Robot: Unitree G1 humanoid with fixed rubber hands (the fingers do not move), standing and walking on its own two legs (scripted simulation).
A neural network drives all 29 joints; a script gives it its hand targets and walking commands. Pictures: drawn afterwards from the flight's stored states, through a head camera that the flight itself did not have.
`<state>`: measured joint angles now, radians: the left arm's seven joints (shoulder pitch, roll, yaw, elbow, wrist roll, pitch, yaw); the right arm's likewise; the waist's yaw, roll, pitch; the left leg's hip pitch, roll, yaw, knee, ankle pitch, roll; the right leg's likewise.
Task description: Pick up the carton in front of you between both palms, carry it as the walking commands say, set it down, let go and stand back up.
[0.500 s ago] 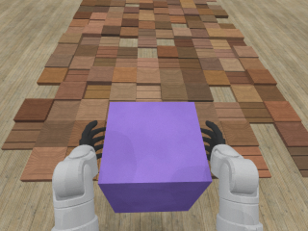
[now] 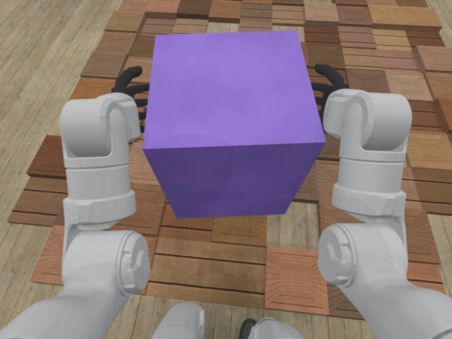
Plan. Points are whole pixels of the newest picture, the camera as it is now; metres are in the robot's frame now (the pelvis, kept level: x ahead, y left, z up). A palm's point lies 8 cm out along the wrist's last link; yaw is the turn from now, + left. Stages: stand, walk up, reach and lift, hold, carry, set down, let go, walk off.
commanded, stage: carry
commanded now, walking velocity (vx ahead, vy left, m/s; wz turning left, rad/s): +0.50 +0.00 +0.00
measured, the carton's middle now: (229, 137) +0.42 +0.02 +0.08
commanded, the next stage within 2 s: none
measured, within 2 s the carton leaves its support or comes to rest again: neither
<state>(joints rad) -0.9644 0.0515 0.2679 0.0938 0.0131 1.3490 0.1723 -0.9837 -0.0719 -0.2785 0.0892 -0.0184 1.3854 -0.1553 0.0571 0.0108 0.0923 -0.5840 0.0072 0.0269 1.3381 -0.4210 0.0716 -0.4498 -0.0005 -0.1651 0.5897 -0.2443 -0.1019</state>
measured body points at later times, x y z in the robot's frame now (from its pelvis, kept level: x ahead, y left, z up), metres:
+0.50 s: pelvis +0.35 +0.03 +0.03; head +0.46 +0.03 +0.46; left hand +0.77 +0.13 +0.15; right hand +0.73 -0.17 +0.15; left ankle +0.33 +0.09 -0.71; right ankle +0.36 -0.11 -0.62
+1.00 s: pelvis +0.66 +0.01 +0.05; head +0.70 +0.01 +0.50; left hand +1.03 +0.19 +0.17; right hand +1.06 -0.11 +0.18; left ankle +0.76 +0.11 -0.67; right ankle +0.60 -0.09 -0.69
